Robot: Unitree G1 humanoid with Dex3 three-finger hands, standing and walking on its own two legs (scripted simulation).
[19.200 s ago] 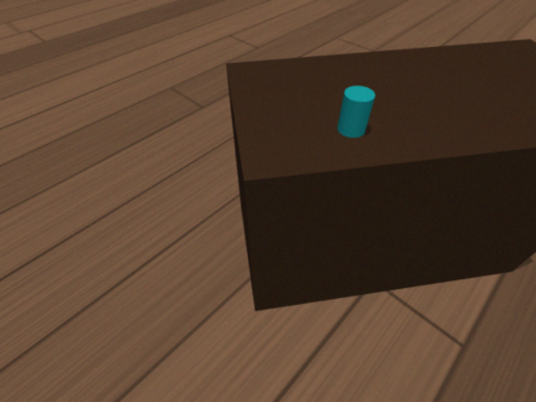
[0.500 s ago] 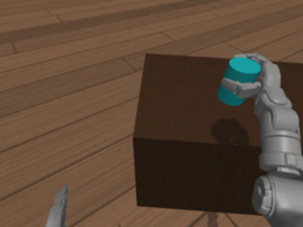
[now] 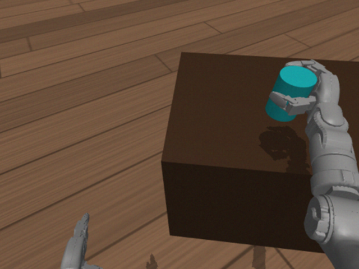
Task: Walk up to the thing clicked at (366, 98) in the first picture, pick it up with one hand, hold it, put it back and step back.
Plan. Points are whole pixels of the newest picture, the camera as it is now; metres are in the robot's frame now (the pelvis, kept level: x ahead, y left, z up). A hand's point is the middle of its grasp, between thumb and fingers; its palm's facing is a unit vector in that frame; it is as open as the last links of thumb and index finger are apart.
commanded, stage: crouch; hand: right
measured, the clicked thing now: (288, 94) +0.46 -0.20 +0.16
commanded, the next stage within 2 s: lower in 0.32 s
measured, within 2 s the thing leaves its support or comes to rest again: rests again in 1.60 s
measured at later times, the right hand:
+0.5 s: hand (288, 90) +0.49 -0.21 +0.15, palm faces +0.20 +0.98 +0.00, open 10.2 cm
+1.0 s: hand (280, 105) +0.49 -0.21 +0.10, palm faces +0.20 +0.98 +0.00, open 10.2 cm
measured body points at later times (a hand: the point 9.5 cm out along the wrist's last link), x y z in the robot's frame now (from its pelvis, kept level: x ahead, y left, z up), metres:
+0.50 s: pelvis +0.02 +0.00 +0.00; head +0.06 +0.00 +0.44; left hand +0.16 +0.27 -0.07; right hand +0.47 -0.26 +0.15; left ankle -0.01 +0.14 -0.73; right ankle +0.03 -0.14 -0.73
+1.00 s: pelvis +0.00 -0.01 -0.02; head +0.07 -0.02 +0.43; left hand +0.15 +0.27 -0.07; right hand +0.48 -0.26 +0.10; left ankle -0.01 +0.14 -0.73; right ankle +0.03 -0.14 -0.73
